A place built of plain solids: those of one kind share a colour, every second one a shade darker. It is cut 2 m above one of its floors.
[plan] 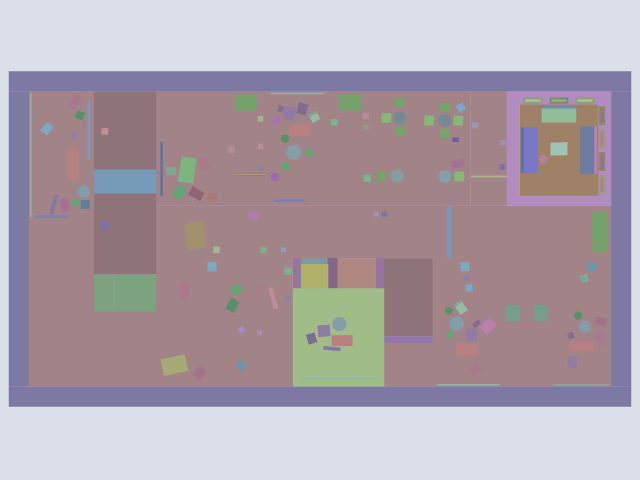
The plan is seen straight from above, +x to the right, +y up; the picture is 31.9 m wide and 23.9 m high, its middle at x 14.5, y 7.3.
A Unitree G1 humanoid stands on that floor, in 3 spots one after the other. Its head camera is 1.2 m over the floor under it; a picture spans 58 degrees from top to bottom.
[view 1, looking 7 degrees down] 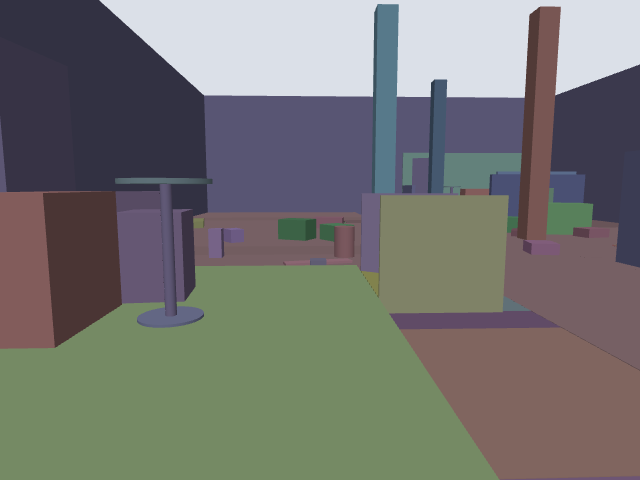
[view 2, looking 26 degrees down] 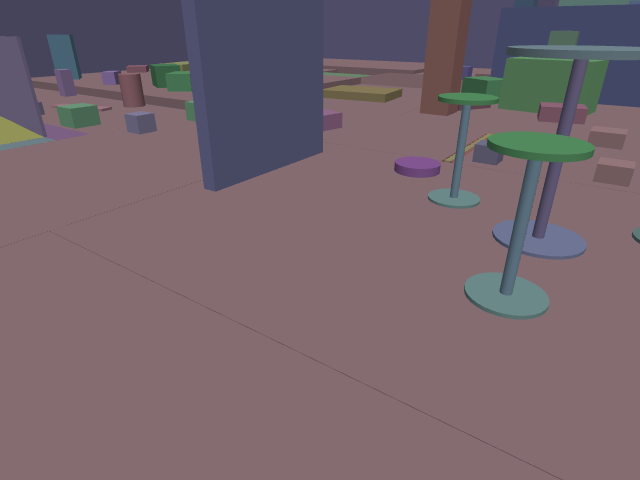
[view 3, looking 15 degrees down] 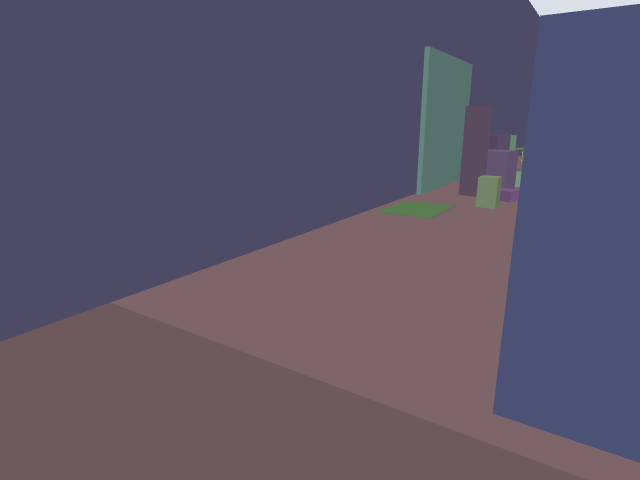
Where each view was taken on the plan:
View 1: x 18.90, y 4.20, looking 178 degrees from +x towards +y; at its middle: floor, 8.60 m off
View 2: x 16.00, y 11.95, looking -145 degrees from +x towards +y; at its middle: floor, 2.74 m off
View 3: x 4.80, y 11.95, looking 33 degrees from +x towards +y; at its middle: floor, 4.64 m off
